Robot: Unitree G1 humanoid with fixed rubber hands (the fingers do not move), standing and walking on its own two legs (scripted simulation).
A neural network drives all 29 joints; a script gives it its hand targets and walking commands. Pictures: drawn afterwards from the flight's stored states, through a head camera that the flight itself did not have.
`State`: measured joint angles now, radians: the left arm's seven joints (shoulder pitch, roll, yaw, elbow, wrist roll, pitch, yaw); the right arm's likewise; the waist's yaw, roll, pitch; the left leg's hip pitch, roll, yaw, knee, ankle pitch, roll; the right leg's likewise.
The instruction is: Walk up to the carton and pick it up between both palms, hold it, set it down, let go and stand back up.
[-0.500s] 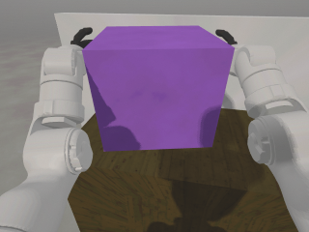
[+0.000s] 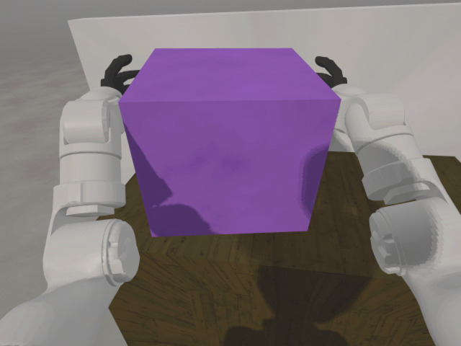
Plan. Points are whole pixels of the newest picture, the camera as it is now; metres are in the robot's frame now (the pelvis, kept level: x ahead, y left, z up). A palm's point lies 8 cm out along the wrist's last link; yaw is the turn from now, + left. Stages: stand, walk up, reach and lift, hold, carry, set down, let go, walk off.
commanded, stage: hold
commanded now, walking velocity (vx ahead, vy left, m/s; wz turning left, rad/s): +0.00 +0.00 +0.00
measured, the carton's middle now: (227, 135) +0.38 -0.02 +0.27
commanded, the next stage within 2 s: none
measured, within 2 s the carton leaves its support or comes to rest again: neither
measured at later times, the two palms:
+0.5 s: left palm (108, 90) +0.38 +0.16 +0.36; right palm (328, 84) +0.37 -0.18 +0.35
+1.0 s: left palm (103, 95) +0.36 +0.16 +0.36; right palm (332, 87) +0.35 -0.18 +0.35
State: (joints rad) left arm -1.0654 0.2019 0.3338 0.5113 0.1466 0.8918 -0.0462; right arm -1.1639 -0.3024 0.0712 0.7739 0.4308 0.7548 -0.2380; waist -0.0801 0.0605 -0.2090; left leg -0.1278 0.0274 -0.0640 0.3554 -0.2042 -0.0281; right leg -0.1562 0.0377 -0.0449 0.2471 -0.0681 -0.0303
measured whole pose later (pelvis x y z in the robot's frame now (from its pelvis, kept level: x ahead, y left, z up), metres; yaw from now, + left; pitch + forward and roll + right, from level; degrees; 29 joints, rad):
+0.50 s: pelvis +0.00 +0.00 +0.00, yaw +0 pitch +0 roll -1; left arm -1.20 0.25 0.31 0.70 0.18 0.88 -0.06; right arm -1.32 -0.30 0.03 1.02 0.38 0.72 -0.18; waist -0.08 0.03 -0.23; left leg -0.16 0.03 -0.07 0.36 -0.21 -0.04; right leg -0.18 0.04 -0.05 0.24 -0.07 -0.04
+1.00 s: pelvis +0.00 +0.00 +0.00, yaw +0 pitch -2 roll -1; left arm -1.12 0.20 0.35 0.56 0.17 0.90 -0.04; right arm -1.23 -0.30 0.03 0.87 0.40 0.76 -0.22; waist -0.07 0.03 -0.23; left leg -0.12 0.03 -0.06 0.36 -0.21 -0.02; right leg -0.15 0.04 -0.03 0.24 -0.06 -0.03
